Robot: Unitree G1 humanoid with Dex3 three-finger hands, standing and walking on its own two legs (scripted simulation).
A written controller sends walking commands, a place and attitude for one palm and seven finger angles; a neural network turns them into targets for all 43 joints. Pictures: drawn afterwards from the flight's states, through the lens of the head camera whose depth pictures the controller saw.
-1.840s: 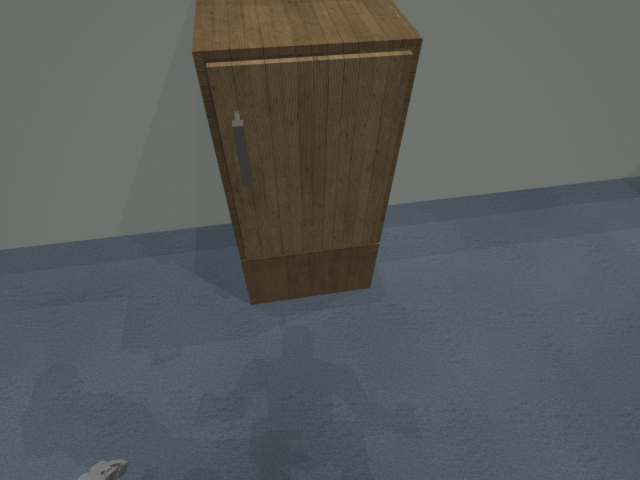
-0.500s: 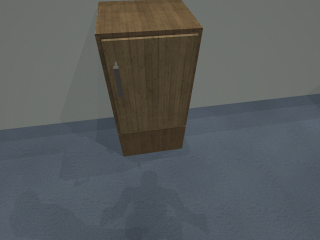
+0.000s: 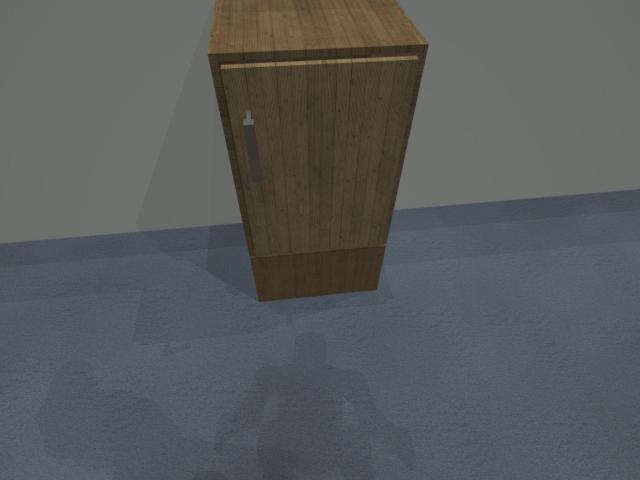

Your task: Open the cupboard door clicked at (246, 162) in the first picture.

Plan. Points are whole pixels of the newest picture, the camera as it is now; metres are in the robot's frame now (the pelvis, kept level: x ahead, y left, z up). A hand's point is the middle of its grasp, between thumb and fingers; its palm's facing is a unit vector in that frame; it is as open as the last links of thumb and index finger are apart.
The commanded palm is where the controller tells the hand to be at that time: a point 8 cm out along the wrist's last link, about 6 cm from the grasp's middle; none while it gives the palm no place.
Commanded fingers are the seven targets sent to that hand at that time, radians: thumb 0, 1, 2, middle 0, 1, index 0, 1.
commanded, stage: turn to face it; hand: left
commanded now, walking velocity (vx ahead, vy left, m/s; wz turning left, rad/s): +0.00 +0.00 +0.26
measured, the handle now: (252, 147) +0.79 +0.20 -0.05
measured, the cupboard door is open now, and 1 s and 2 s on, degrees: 0 0 0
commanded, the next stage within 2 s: take the last steps up to it in 0.30 s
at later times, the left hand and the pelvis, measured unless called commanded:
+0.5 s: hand out of the picture -0.01 +0.20 -0.18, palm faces +0.17 -0.95 -0.24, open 7.4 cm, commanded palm none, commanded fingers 0.00 0.90 0.90 -0.20 -0.30 -0.20 -0.30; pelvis -0.01 +0.00 -0.01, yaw +8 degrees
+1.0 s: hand out of the picture +0.14 +0.16 -0.18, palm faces +0.10 -0.98 -0.20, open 7.3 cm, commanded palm none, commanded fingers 0.00 0.90 0.90 -0.20 -0.30 -0.20 -0.30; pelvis +0.11 -0.04 -0.02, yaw +6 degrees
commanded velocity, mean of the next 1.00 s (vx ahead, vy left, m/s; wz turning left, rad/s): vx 0.18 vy -0.08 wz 0.06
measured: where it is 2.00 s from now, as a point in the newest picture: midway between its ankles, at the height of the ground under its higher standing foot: outside the picture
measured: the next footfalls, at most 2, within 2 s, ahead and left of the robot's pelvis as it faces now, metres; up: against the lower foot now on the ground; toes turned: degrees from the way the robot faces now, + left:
right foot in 0.98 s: +0.23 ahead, -0.15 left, +0.00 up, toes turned -1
left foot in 1.32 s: +0.30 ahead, +0.06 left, +0.00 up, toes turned +17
